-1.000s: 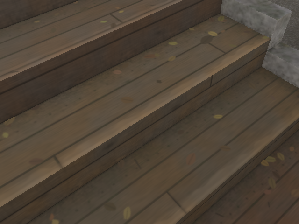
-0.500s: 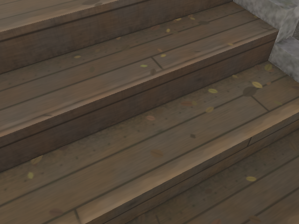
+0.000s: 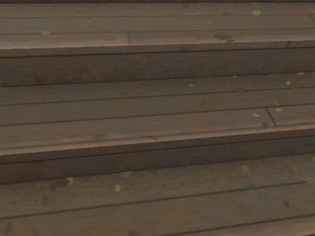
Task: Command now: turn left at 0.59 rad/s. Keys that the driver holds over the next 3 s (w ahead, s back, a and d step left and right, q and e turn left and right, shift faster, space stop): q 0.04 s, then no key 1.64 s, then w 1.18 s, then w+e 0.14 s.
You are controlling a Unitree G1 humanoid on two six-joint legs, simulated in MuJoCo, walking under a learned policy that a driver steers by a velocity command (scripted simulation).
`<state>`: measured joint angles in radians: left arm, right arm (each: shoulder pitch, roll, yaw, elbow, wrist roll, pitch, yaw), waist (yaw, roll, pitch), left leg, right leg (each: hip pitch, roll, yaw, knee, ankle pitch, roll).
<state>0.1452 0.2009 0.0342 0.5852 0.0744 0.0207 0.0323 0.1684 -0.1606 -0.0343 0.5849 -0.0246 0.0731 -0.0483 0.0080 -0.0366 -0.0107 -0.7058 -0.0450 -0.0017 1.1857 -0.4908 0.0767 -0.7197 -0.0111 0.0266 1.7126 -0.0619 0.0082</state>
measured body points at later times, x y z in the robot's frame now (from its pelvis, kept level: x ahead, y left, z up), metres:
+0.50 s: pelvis +0.07 -0.01 +0.08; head +0.08 -0.02 +0.53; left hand +0.21 +0.22 -0.01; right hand +0.20 -0.23 -0.04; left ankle +0.07 +0.07 -0.65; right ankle +0.12 -0.11 -0.65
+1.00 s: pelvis +0.12 -0.02 +0.10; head +0.11 -0.03 +0.55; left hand +0.12 +0.21 -0.04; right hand +0.17 -0.25 -0.05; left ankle +0.07 +0.08 -0.65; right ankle +0.11 -0.11 -0.65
